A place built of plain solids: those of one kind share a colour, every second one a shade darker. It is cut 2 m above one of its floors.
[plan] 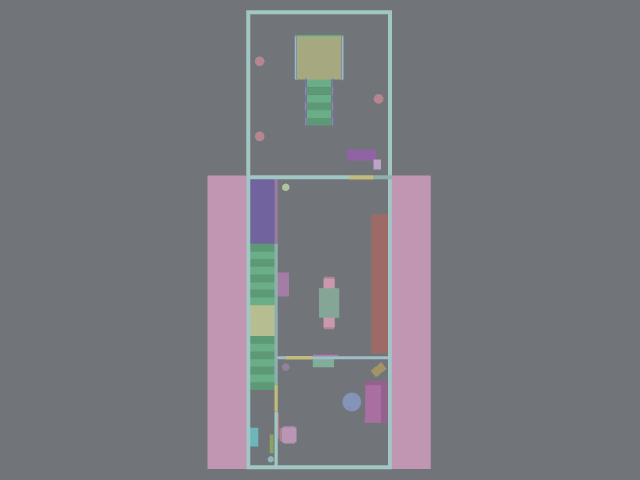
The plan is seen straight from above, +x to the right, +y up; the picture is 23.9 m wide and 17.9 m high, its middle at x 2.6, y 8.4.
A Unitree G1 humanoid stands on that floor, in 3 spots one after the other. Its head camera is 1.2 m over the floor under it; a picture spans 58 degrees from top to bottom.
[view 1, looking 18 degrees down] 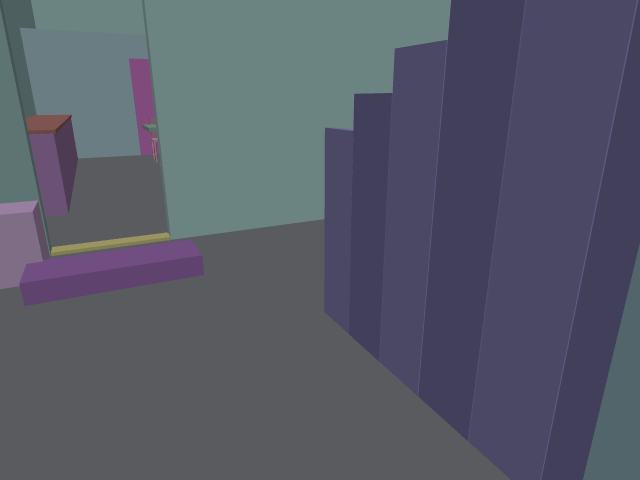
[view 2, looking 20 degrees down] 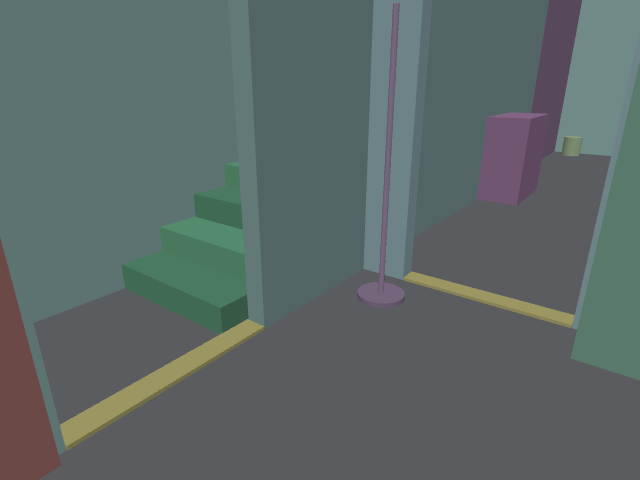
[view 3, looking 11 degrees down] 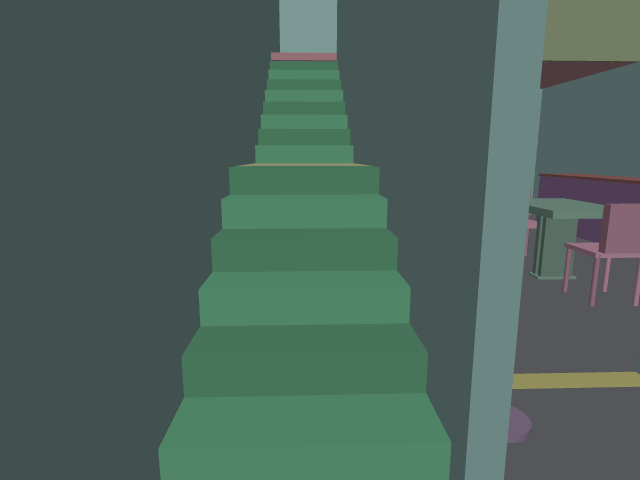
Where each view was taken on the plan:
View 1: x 4.17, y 14.71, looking -117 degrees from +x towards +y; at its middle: ground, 3.88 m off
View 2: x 2.42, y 1.60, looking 127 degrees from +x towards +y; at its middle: wall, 2.48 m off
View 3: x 0.45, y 1.91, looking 88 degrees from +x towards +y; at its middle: tread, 2.09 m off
